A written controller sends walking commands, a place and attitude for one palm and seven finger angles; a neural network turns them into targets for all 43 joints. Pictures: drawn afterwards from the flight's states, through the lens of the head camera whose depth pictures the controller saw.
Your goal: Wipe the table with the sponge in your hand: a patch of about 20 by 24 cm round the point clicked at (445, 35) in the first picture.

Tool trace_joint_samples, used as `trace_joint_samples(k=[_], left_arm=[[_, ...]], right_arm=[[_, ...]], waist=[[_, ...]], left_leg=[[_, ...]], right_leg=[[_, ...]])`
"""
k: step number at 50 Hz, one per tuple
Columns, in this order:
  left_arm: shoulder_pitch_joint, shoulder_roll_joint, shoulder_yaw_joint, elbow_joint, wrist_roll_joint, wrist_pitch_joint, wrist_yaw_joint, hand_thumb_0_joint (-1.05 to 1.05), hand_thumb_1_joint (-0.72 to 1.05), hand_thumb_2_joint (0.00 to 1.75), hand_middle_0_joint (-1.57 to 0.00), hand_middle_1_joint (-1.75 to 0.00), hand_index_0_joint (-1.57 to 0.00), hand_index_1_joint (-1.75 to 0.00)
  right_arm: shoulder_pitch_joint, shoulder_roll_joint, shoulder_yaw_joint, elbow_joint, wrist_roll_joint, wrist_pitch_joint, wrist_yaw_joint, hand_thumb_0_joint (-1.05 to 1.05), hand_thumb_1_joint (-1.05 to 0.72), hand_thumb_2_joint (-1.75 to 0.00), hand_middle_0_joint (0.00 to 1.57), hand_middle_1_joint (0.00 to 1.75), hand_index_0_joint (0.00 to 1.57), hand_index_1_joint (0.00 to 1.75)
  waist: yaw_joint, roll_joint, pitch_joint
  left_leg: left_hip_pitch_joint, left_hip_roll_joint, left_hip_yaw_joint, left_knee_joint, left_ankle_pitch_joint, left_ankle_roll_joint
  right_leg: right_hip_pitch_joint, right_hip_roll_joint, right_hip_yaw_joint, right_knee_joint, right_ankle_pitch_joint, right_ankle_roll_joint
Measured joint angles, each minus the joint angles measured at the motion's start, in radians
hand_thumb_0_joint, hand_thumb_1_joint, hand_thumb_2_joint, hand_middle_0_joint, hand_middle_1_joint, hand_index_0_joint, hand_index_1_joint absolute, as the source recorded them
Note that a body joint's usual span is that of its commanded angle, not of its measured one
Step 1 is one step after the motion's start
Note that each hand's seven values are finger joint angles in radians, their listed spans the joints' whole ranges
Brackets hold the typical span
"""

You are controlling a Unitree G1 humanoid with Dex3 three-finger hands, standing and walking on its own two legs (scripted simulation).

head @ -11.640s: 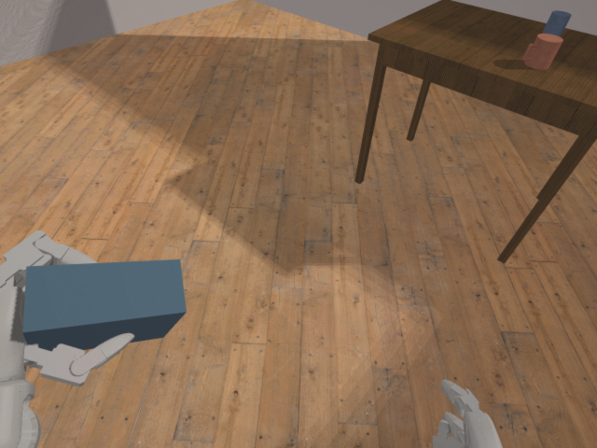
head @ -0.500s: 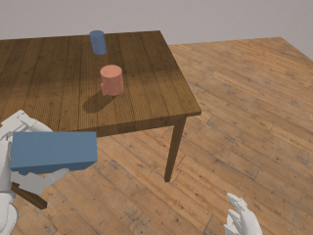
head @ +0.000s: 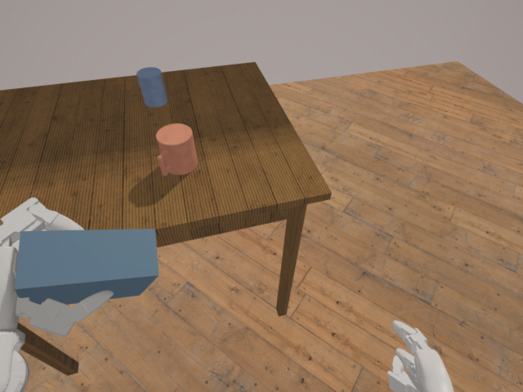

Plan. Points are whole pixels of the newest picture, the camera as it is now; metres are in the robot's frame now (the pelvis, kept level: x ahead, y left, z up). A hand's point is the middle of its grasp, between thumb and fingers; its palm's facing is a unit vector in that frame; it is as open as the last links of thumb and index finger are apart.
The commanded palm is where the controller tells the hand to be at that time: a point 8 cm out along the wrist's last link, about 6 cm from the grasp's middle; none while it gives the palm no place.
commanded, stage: shuffle to correct the standing spot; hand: left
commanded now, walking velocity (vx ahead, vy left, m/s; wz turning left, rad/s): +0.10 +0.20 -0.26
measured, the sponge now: (110, 267) +0.23 +0.21 +0.13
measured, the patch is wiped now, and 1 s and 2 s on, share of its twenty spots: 0.00 0.00 0.00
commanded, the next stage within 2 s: none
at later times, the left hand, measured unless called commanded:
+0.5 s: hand (76, 237) +0.25 +0.25 +0.16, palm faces +0.33 -0.82 -0.47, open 10.0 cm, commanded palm +0.21 +0.28 +0.18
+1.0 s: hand (53, 225) +0.26 +0.27 +0.17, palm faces +0.27 -0.82 -0.50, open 10.0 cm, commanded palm +0.21 +0.33 +0.18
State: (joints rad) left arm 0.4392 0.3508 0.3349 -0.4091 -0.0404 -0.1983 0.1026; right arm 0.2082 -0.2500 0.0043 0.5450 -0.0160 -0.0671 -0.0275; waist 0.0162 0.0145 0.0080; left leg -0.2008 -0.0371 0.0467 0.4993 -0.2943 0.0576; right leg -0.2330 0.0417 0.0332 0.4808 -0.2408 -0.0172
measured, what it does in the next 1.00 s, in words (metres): steps on the spot: left foot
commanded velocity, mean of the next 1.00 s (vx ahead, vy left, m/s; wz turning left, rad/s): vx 0.06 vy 0.20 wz -0.11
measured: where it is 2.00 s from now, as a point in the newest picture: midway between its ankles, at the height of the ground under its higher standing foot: outside the picture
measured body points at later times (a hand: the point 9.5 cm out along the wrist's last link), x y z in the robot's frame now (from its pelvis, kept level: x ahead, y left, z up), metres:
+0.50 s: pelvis +0.02 +0.02 -0.01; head +0.03 +0.00 +0.43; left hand +0.23 +0.29 +0.19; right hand +0.17 -0.22 -0.10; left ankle -0.02 +0.08 -0.74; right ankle +0.00 -0.07 -0.71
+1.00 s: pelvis +0.01 +0.07 -0.01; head +0.04 +0.04 +0.44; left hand +0.24 +0.32 +0.20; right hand +0.13 -0.21 -0.10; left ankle +0.05 +0.22 -0.74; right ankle +0.03 -0.05 -0.74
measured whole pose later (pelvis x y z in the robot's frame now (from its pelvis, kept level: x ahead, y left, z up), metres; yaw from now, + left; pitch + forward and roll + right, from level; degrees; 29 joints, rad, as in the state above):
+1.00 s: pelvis +0.01 +0.07 -0.01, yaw -7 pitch -1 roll +3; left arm 0.49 0.39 0.38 -0.49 -0.04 -0.20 0.14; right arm 0.23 -0.27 -0.05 0.57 0.01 -0.06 -0.04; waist -0.01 0.01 0.08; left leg -0.23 0.05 0.08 0.51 -0.24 0.00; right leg -0.33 -0.09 -0.06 0.64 -0.29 0.00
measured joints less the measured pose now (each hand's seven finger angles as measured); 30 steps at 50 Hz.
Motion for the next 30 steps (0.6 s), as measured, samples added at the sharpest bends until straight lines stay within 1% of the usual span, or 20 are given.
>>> trace_joint_samples(k=[7, 11, 13, 15, 16, 17, 18, 19, 20, 21, 22, 24, 25, 26, 27, 29, 30], left_arm=[[-0.005, 0.025, 0.020, -0.016, 0.002, 0.014, 0.005, -0.01, -0.50, 1.02, -0.74, -1.37, -0.76, -1.36], [0.007, 0.032, 0.024, -0.056, 0.002, 0.008, 0.005, -0.01, -0.50, 1.02, -0.74, -1.37, -0.76, -1.36], [0.012, 0.036, 0.026, -0.078, -0.002, 0.001, 0.005, -0.01, -0.50, 1.02, -0.74, -1.37, -0.76, -1.36], [0.015, 0.039, 0.031, -0.095, -0.005, -0.008, 0.004, -0.01, -0.50, 1.02, -0.74, -1.37, -0.76, -1.36], [0.016, 0.038, 0.033, -0.100, -0.005, -0.012, 0.005, -0.01, -0.50, 1.02, -0.74, -1.37, -0.76, -1.36], [0.020, 0.036, 0.036, -0.105, -0.004, -0.014, 0.006, -0.01, -0.50, 1.02, -0.74, -1.37, -0.76, -1.36], [0.024, 0.035, 0.041, -0.107, -0.004, -0.015, 0.006, -0.01, -0.50, 1.02, -0.74, -1.37, -0.76, -1.36], [0.027, 0.037, 0.049, -0.107, -0.006, -0.013, 0.005, -0.01, -0.50, 1.02, -0.74, -1.37, -0.76, -1.36], [0.030, 0.039, 0.059, -0.105, -0.007, -0.010, 0.006, -0.01, -0.50, 1.02, -0.74, -1.37, -0.76, -1.36], [0.035, 0.042, 0.067, -0.101, -0.007, -0.006, 0.008, -0.01, -0.50, 1.02, -0.75, -1.37, -0.76, -1.36], [0.039, 0.043, 0.072, -0.093, -0.004, -0.001, 0.011, -0.01, -0.50, 1.02, -0.75, -1.37, -0.76, -1.36], [0.042, 0.036, 0.073, -0.073, 0.000, 0.008, 0.016, -0.01, -0.50, 1.02, -0.75, -1.37, -0.76, -1.36], [0.041, 0.029, 0.067, -0.064, 0.002, 0.013, 0.019, -0.01, -0.50, 1.02, -0.75, -1.37, -0.76, -1.36], [0.039, 0.023, 0.059, -0.056, 0.003, 0.018, 0.022, -0.01, -0.50, 1.02, -0.75, -1.37, -0.76, -1.36], [0.034, 0.017, 0.048, -0.050, 0.004, 0.024, 0.026, -0.01, -0.50, 1.02, -0.75, -1.37, -0.76, -1.36], [0.020, 0.021, 0.030, -0.049, 0.006, 0.033, 0.030, -0.01, -0.50, 1.02, -0.75, -1.37, -0.76, -1.36], [0.005, 0.025, 0.021, -0.050, 0.008, 0.032, 0.030, -0.01, -0.50, 1.02, -0.75, -1.37, -0.76, -1.36]], right_arm=[[0.009, 0.017, 0.004, -0.016, 0.008, 0.011, 0.000, 0.01, -0.90, -0.90, 0.20, 0.30, 0.20, 0.30], [0.013, 0.024, 0.007, -0.018, 0.012, 0.016, 0.012, 0.01, -0.90, -0.90, 0.20, 0.30, 0.20, 0.30], [0.011, 0.025, 0.006, -0.017, 0.016, 0.023, 0.018, 0.01, -0.90, -0.90, 0.20, 0.30, 0.20, 0.30], [0.003, 0.023, 0.002, -0.013, 0.017, 0.032, 0.025, 0.01, -0.90, -0.90, 0.20, 0.30, 0.20, 0.30], [-0.002, 0.021, 0.000, -0.011, 0.018, 0.037, 0.027, 0.01, -0.90, -0.90, 0.20, 0.30, 0.20, 0.30], [-0.004, 0.018, -0.002, -0.009, 0.019, 0.044, 0.029, 0.01, -0.90, -0.90, 0.20, 0.30, 0.20, 0.30], [-0.007, 0.016, -0.004, -0.008, 0.020, 0.049, 0.028, 0.01, -0.90, -0.90, 0.20, 0.30, 0.20, 0.30], [-0.012, 0.017, -0.005, -0.006, 0.021, 0.055, 0.026, 0.01, -0.90, -0.90, 0.20, 0.30, 0.20, 0.30], [-0.016, 0.020, -0.005, -0.007, 0.023, 0.059, 0.023, 0.01, -0.90, -0.90, 0.20, 0.30, 0.20, 0.30], [-0.017, 0.024, -0.005, -0.009, 0.025, 0.061, 0.020, 0.01, -0.90, -0.90, 0.20, 0.30, 0.20, 0.30], [-0.017, 0.030, -0.006, -0.012, 0.023, 0.057, 0.020, 0.01, -0.90, -0.90, 0.20, 0.30, 0.20, 0.30], [-0.012, 0.038, -0.007, -0.014, 0.017, 0.043, 0.022, 0.01, -0.90, -0.90, 0.20, 0.30, 0.20, 0.30], [-0.007, 0.040, -0.007, -0.015, 0.015, 0.035, 0.024, 0.01, -0.90, -0.90, 0.20, 0.30, 0.20, 0.30], [-0.001, 0.041, -0.006, -0.016, 0.014, 0.029, 0.025, 0.01, -0.90, -0.90, 0.20, 0.30, 0.20, 0.30], [0.005, 0.040, -0.004, -0.017, 0.014, 0.025, 0.026, 0.01, -0.90, -0.90, 0.20, 0.30, 0.20, 0.30], [0.018, 0.038, 0.003, -0.022, 0.016, 0.022, 0.027, 0.01, -0.90, -0.90, 0.20, 0.30, 0.20, 0.30], [0.018, 0.034, 0.005, -0.020, 0.017, 0.024, 0.025, 0.01, -0.90, -0.90, 0.20, 0.30, 0.20, 0.30]], waist=[[-0.015, -0.034, 0.021], [-0.024, -0.019, 0.031], [-0.028, -0.008, 0.034], [-0.028, -0.005, 0.038], [-0.026, -0.006, 0.039], [-0.025, -0.006, 0.038], [-0.023, -0.007, 0.036], [-0.020, -0.016, 0.037], [-0.015, -0.024, 0.040], [-0.011, -0.031, 0.042], [-0.007, -0.034, 0.045], [-0.002, -0.027, 0.048], [-0.002, -0.019, 0.049], [-0.003, -0.010, 0.048], [-0.007, 0.000, 0.047], [-0.018, 0.010, 0.046], [-0.024, 0.018, 0.047]], left_leg=[[0.007, -0.033, 0.038, 0.030, -0.033, 0.015], [-0.007, -0.025, 0.038, 0.085, -0.069, 0.012], [-0.027, -0.016, 0.035, 0.125, -0.089, 0.002], [-0.052, -0.012, 0.038, 0.171, -0.098, -0.024], [-0.057, -0.013, 0.041, 0.181, -0.102, -0.033], [-0.053, -0.016, 0.046, 0.172, -0.110, -0.035], [-0.045, -0.020, 0.054, 0.155, -0.119, -0.017], [-0.040, -0.029, 0.066, 0.143, -0.116, 0.008], [-0.034, -0.035, 0.080, 0.132, -0.107, 0.029], [-0.025, -0.040, 0.094, 0.122, -0.101, 0.038], [-0.013, -0.043, 0.106, 0.108, -0.097, 0.039], [0.016, -0.041, 0.125, 0.075, -0.087, 0.033], [0.029, -0.038, 0.132, 0.059, -0.082, 0.032], [0.040, -0.035, 0.135, 0.047, -0.078, 0.031], [0.047, -0.032, 0.136, 0.042, -0.076, 0.031], [0.036, -0.025, 0.129, 0.077, -0.093, 0.028], [0.005, -0.015, 0.118, 0.140, -0.110, 0.019]], right_leg=[[-0.045, -0.028, 0.037, 0.130, -0.077, 0.011], [-0.050, -0.021, 0.034, 0.162, -0.102, 0.012], [-0.056, -0.014, 0.029, 0.176, -0.111, 0.008], [-0.068, -0.013, 0.030, 0.194, -0.120, 0.008], [-0.074, -0.014, 0.034, 0.202, -0.124, 0.010], [-0.080, -0.015, 0.040, 0.209, -0.127, 0.014], [-0.086, -0.018, 0.047, 0.217, -0.131, 0.018], [-0.094, -0.023, 0.059, 0.228, -0.134, 0.022], [-0.105, -0.028, 0.066, 0.248, -0.135, 0.020], [-0.122, -0.037, 0.058, 0.288, -0.146, 0.015], [-0.141, -0.043, 0.037, 0.342, -0.174, 0.010], [-0.168, -0.050, -0.015, 0.430, -0.208, 0.002], [-0.173, -0.052, -0.045, 0.444, -0.206, -0.001], [-0.168, -0.054, -0.075, 0.428, -0.194, -0.002], [-0.153, -0.056, -0.105, 0.380, -0.170, -0.004], [-0.094, -0.055, -0.153, 0.225, -0.068, -0.014], [-0.074, -0.048, -0.169, 0.189, -0.084, -0.044]])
